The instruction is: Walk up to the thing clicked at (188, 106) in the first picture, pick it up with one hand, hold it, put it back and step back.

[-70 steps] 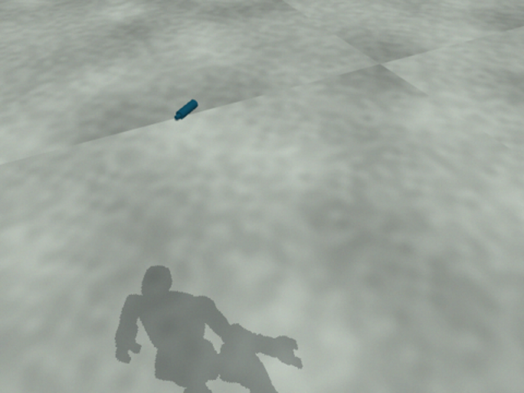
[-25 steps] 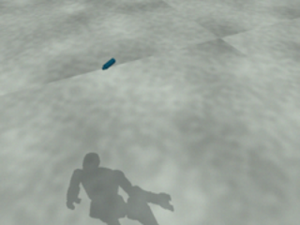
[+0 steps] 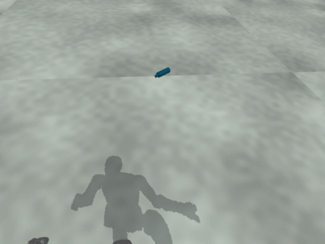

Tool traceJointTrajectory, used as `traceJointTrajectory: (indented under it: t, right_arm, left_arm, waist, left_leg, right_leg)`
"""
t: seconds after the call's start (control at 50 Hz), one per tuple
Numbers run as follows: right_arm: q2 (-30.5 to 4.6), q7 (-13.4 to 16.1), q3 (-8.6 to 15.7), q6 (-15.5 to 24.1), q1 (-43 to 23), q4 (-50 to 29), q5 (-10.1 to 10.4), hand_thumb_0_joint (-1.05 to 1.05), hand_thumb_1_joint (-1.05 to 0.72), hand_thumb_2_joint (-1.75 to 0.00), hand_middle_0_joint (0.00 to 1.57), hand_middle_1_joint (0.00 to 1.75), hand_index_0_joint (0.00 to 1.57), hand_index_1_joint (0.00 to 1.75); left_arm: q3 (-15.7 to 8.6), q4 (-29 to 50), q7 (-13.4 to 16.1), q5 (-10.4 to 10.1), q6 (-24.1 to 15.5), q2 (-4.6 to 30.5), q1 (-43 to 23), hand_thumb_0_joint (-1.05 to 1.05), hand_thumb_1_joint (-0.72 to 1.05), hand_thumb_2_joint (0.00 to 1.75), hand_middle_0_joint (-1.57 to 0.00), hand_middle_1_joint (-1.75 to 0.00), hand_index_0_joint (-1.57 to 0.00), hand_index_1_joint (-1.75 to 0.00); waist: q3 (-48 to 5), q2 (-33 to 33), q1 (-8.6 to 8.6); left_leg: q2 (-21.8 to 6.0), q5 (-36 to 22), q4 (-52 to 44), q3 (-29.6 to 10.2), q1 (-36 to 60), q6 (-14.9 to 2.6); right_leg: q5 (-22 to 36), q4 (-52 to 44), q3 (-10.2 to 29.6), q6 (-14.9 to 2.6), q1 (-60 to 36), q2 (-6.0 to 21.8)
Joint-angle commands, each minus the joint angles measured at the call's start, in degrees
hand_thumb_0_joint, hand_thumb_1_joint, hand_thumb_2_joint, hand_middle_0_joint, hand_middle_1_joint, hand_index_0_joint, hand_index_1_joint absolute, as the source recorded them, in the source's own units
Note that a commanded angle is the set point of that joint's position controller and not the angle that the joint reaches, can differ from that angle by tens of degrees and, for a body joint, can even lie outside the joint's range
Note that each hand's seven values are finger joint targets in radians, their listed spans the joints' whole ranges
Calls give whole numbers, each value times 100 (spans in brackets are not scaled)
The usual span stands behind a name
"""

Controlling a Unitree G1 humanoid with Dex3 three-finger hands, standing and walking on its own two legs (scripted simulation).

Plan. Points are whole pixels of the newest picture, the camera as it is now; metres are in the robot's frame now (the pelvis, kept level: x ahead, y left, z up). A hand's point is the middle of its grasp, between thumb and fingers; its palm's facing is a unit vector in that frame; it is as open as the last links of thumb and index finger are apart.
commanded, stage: walk up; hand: left
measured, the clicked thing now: (162, 72) +1.94 +0.09 -0.75
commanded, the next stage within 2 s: none
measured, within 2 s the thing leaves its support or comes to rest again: neither
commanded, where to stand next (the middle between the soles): +1.83 -0.31 m, yaw +47 degrees
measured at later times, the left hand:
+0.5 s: hand (67, 185) +0.31 +0.33 -0.15, palm faces +0.20 -0.93 -0.30, open 7.4 cm
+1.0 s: hand (101, 147) +0.49 +0.28 -0.19, palm faces +0.47 -0.82 -0.32, open 7.4 cm
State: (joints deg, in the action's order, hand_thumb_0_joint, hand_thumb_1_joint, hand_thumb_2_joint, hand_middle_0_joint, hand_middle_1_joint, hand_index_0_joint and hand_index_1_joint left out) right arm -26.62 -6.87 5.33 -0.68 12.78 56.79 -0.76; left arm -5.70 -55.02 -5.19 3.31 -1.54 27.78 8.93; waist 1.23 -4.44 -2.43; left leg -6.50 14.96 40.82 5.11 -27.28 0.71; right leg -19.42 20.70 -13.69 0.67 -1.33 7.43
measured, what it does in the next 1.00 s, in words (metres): walks ahead, turning left: left foot, then right foot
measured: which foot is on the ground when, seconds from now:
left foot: up 0.00-0.06, down 0.08-0.62, up 0.64-0.96, down 0.98-1.00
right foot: down 0.00-0.08, up 0.10-0.56, down 0.58-1.00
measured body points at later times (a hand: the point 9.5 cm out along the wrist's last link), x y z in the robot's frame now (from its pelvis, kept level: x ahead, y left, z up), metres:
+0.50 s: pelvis +0.27 +0.03 -0.01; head +0.27 +0.07 +0.44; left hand +0.30 +0.38 -0.13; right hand +0.34 -0.29 -0.10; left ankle +0.12 +0.14 -0.74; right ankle +0.45 -0.11 -0.70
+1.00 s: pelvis +0.61 +0.02 -0.03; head +0.61 +0.06 +0.41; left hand +0.47 +0.32 -0.16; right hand +0.88 -0.21 -0.10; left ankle +0.68 +0.14 -0.74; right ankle +0.50 -0.09 -0.73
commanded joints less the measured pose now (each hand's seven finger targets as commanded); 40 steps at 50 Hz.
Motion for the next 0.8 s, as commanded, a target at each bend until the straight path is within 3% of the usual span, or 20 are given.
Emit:
traceJointTrajectory:
  t: [0.0,0.04,0.06,0.08,0.1,0.12,0.18,0.22,0.38,0.46,0.5,0.54,0.56,0.58,0.6,0.62,0.66,0.7,0.74,0.78]
  right_arm:
    - [-1029,88,350,226,237,-440,14,0,-90,-90,20,30,20,30]
    - [-1448,263,506,266,1221,-157,-47,0,-90,-90,20,30,20,30]
    - [-1934,365,619,308,1661,-126,-100,0,-90,-90,20,30,20,30]
    - [-2352,428,644,355,1542,-251,-81,0,-90,-90,20,30,20,30]
    - [-2485,437,587,372,884,-527,146,0,-90,-90,20,30,20,30]
    - [-2458,476,540,425,282,-650,181,0,-90,-90,20,30,20,30]
    - [-1803,572,257,740,145,-795,168,0,-90,-90,20,30,20,30]
    - [-1599,612,201,810,153,-748,192,0,-90,-90,20,30,20,30]
    - [-1473,718,228,938,1063,-713,96,0,-90,-90,20,30,20,30]
    - [-1488,774,232,904,1309,-788,32,0,-90,-90,20,30,20,30]
    - [-1523,825,254,859,1192,-874,-32,0,-90,-90,20,30,20,30]
    - [-1509,885,251,813,867,-1033,-64,0,-90,-90,20,30,20,30]
    - [-1227,887,131,817,869,-1086,-39,0,-90,-90,20,30,20,30]
    - [-742,863,-62,838,1073,-1162,-11,0,-90,-90,20,30,20,30]
    - [-713,923,-117,844,1208,-1277,66,0,-90,-90,20,30,20,30]
    - [-1105,1010,-69,831,1139,-1062,-6,0,-90,-90,20,30,20,30]
    - [-1177,892,-51,873,638,-859,114,0,-90,-90,20,30,20,30]
    - [-973,762,-60,807,956,-716,167,0,-90,-90,20,30,20,30]
    - [-898,709,-52,731,982,-753,79,0,-90,-90,20,30,20,30]
    - [-799,652,-54,687,497,-983,70,0,-90,-90,20,30,20,30]
  left_arm:
    - [-331,798,-5,8,-136,1323,-1423,0,90,90,-20,-30,-20,-30]
    - [-186,819,-44,0,-79,890,-1203,0,90,90,-20,-30,-20,-30]
    - [-32,923,-100,-80,-49,472,-1073,0,90,90,-20,-30,-20,-30]
    - [114,1119,-148,-109,-75,265,-1348,0,90,90,-20,-30,-20,-30]
    - [41,1235,-146,-89,-112,812,-1253,0,90,90,-20,-30,-20,-30]
    - [60,1096,-125,-41,-156,1050,-1045,0,90,90,-20,-30,-20,-30]
    - [-166,453,-159,-196,-14,1267,-552,0,90,90,-20,-30,-20,-30]
    - [-192,397,-217,-212,98,1203,-359,0,90,90,-20,-30,-20,-30]
    - [-168,1075,-324,-71,134,811,-1505,0,90,90,-20,-30,-20,-30]
    - [-123,1347,-323,-112,17,570,-2026,0,90,90,-20,-30,-20,-30]
    - [-174,1295,-294,-126,-12,568,-1757,0,90,90,-20,-30,-20,-30]
    - [-333,942,-230,-117,-29,731,-595,0,90,90,-20,-30,-20,-30]
    - [-504,629,-155,-78,-82,1057,435,0,90,90,-20,-30,-20,-30]
    - [-692,475,-62,24,-132,1591,1338,0,90,90,-20,-30,-20,-30]
    - [-707,431,10,-50,-144,2049,1240,0,90,90,-20,-30,-20,-30]
    - [-679,606,79,-116,-150,1986,666,0,90,90,-20,-30,-20,-30]
    - [-510,834,108,-165,-162,1339,179,0,90,90,-20,-30,-20,-30]
    - [-338,821,141,-184,-202,898,-4,0,90,90,-20,-30,-20,-30]
    - [-282,822,133,-187,-224,796,114,0,90,90,-20,-30,-20,-30]
    - [-256,1006,72,-171,-237,789,153,0,90,90,-20,-30,-20,-30]
  waist:
    - [-123,-178,588]
    - [-394,1210,1023]
    - [-107,2501,1174]
    - [365,2828,1044]
    - [480,1906,717]
    - [627,1554,439]
    - [347,670,6]
    - [290,859,-74]
    - [334,790,370]
    - [297,1052,516]
    - [87,1268,346]
    - [-562,1063,-261]
    - [-1070,426,-742]
    - [-1569,-912,-1057]
    - [-1486,-1846,-796]
    - [-1428,-1679,-693]
    - [-616,-621,-431]
    - [-122,-570,-81]
    - [57,-564,-2]
    - [341,-464,-54]
  left_leg:
    - [313,-627,-315,588,1796,-22]
    - [675,432,-656,436,2777,-312]
    - [143,2020,-1771,-1016,3168,-614]
    - [-1082,3609,-2970,-3797,2932,-962]
    - [-1900,4187,-4090,-5577,2198,-1487]
    - [-2152,4232,-4324,-5847,1985,-1779]
    - [-1068,2324,-3333,-3116,1429,-1018]
    - [-670,1849,-3457,-2369,1133,-714]
    - [-325,390,-3247,-1775,2023,-980]
    - [-445,-1407,-2601,-1617,2544,-1065]
    - [-526,-2216,-2145,-1630,2562,-980]
    - [-406,-2919,-692,-1387,1963,-809]
    - [-91,-2526,843,-1197,954,-587]
    - [525,-750,2555,-684,-335,-412]
    - [1158,1345,3304,-183,-1903,-387]
    - [622,1383,3940,-483,-1914,-488]
    - [181,548,3582,-925,-1447,-567]
    - [94,30,2696,-858,-819,-533]
    - [174,-64,2182,-674,-637,-421]
    - [256,-229,1232,-350,-741,-298]
  right_leg:
    - [-2221,-100,514,-896,1953,870]
    - [-1293,2358,115,-773,2426,245]
    - [-1495,4267,27,-603,3593,-359]
    - [-1436,5167,708,-392,4753,-786]
    - [-1043,5199,1641,-374,4539,-524]
    - [-864,5270,1934,-326,4490,-252]
    - [132,4527,2058,-145,3624,143]
    - [708,4038,1852,-55,3203,78]
    - [1453,2562,1537,144,3898,-132]
    - [1088,1391,1546,-19,3666,-134]
    - [763,1257,1386,-136,3152,-239]
    - [423,1040,1260,-292,1411,-439]
    - [401,950,1558,-464,-208,-378]
    - [-1178,429,2923,-529,-1367,673]
    - [-1747,-829,5020,-722,-2050,1786]
    - [-1419,-822,5366,-1176,-1768,1988]
    - [152,-518,3413,-1136,-250,1319]
    - [1810,-208,1847,-643,576,589]
    - [3026,-78,1318,-709,825,500]
    - [3159,-348,991,-803,899,407]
